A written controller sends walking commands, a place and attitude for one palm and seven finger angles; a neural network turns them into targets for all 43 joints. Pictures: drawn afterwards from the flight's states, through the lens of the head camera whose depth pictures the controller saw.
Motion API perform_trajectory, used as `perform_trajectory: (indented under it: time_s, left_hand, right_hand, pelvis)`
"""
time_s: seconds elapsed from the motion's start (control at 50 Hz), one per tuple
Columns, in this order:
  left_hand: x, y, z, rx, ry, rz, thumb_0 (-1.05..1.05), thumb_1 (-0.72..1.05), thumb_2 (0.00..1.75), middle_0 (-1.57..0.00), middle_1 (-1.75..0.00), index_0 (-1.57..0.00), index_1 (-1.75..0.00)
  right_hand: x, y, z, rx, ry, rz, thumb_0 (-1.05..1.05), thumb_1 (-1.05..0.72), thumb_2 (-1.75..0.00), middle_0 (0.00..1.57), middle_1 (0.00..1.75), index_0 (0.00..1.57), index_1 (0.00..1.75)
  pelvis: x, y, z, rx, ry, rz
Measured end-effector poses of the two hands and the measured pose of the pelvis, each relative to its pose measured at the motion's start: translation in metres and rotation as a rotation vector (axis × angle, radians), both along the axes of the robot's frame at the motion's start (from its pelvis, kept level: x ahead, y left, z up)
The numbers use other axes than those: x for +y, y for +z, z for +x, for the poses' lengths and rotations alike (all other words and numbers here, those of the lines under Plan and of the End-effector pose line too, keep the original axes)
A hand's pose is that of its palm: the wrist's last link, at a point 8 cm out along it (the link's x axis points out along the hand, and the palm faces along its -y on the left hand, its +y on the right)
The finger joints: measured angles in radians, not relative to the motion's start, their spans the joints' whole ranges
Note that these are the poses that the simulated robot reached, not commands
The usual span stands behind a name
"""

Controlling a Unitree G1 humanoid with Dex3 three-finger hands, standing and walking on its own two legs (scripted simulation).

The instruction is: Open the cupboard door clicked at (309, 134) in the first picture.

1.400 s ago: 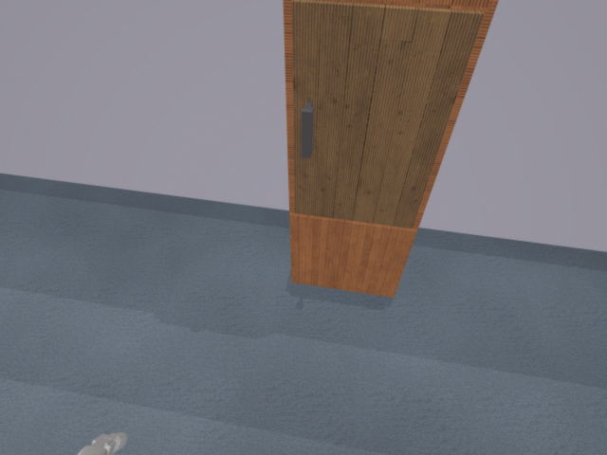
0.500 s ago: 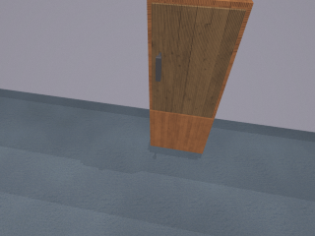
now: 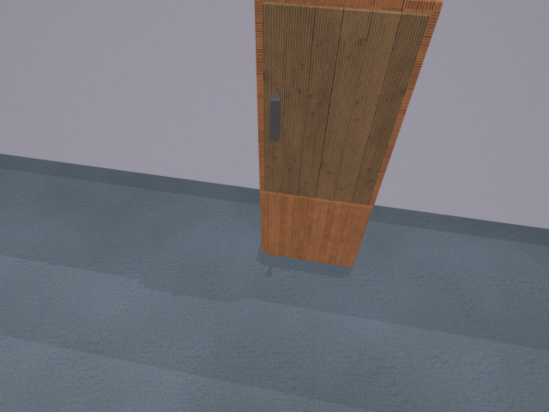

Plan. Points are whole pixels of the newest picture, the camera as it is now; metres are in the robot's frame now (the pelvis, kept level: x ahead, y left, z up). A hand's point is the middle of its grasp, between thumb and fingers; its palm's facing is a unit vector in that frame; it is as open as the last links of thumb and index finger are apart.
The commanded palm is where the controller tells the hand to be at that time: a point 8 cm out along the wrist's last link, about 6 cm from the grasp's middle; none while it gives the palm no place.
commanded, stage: look at it before walking up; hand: left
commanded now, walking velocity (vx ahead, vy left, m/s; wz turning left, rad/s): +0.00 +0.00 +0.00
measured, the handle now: (276, 115) +0.85 +0.05 -0.03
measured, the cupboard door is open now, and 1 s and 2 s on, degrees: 0 0 0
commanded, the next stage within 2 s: turn to face it in 0.04 s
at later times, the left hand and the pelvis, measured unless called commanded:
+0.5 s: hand out of the picture +0.05 +0.21 -0.17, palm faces -0.06 -0.96 -0.26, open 7.4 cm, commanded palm none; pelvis +0.00 +0.00 -0.01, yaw -4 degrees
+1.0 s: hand out of the picture +0.01 +0.16 -0.18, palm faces -0.01 -0.99 -0.12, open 7.4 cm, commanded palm none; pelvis +0.11 +0.00 -0.01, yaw -7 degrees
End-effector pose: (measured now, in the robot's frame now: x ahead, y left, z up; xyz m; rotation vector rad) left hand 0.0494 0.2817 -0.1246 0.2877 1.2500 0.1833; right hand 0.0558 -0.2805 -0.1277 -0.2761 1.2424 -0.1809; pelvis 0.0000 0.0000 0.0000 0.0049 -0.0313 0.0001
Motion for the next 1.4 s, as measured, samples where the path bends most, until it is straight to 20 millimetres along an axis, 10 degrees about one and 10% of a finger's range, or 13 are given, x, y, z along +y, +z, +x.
perform_trajectory:
  time_s: [0.36, 0.74, 0.84, 0.98, 1.12, 1.28, 1.4]
  left_hand:
    - [-0.004, -0.001, 0.006, 0.005, -0.011, -0.001, 0.01, 0.91, 0.89, -0.2, -0.3, -0.2, -0.3]
    - [-0.062, -0.031, -0.017, 0.117, -0.003, -0.117, 0.01, 0.91, 0.89, -0.2, -0.3, -0.2, -0.3]
    - [-0.075, -0.027, -0.036, 0.169, 0.076, -0.132, 0.0, 0.91, 0.89, -0.2, -0.3, -0.2, -0.3]
    - [-0.076, -0.028, -0.047, 0.351, 0.089, -0.183, 0.01, 0.91, 0.89, -0.2, -0.3, -0.2, -0.3]
    - [-0.048, -0.052, 0.026, 0.346, 0.045, -0.198, 0.01, 0.91, 0.89, -0.2, -0.3, -0.2, -0.3]
    - [-0.035, -0.033, 0.184, 0.072, -0.056, -0.168, 0.01, 0.91, 0.89, -0.2, -0.3, -0.19, -0.3]
    - [-0.053, -0.024, 0.264, -0.011, -0.116, -0.16, 0.0, 0.92, 0.89, -0.2, -0.3, -0.19, -0.3]
  right_hand:
    - [0.002, -0.001, 0.004, -0.027, -0.023, 0.002, 0.0, -0.9, -0.9, 0.2, 0.3, 0.2, 0.3]
    - [0.03, -0.038, -0.077, 0.165, -0.202, 0.12, 0.0, -0.9, -0.9, 0.2, 0.3, 0.2, 0.3]
    - [0.026, -0.029, -0.044, 0.174, -0.173, 0.108, 0.01, -0.91, -0.9, 0.2, 0.3, 0.2, 0.3]
    - [0.039, -0.013, 0.066, -0.031, -0.149, 0.095, 0.01, -0.91, -0.9, 0.2, 0.3, 0.19, 0.3]
    - [0.071, -0.015, 0.135, -0.139, -0.152, 0.075, 0.0, -0.91, -0.9, 0.2, 0.3, 0.19, 0.3]
    - [0.077, -0.004, 0.114, -0.015, -0.256, 0.06, -0.02, -0.95, -0.9, 0.2, 0.3, 0.2, 0.3]
    - [0.093, -0.011, 0.085, 0.139, -0.331, 0.127, 0.0, -0.93, -0.9, 0.2, 0.3, 0.2, 0.3]
  pelvis:
    - [-0.001, -0.001, 0.0, 0.001, -0.031, 0.0]
    - [-0.016, -0.018, 0.032, 0.012, -0.092, -0.006]
    - [-0.017, -0.012, 0.057, 0.019, -0.09, -0.014]
    - [-0.002, -0.01, 0.099, 0.029, -0.115, -0.026]
    - [0.02, -0.024, 0.149, 0.01, -0.155, -0.022]
    - [0.023, -0.003, 0.196, 0.015, -0.169, -0.008]
    - [0.011, -0.002, 0.227, 0.011, -0.179, 0.006]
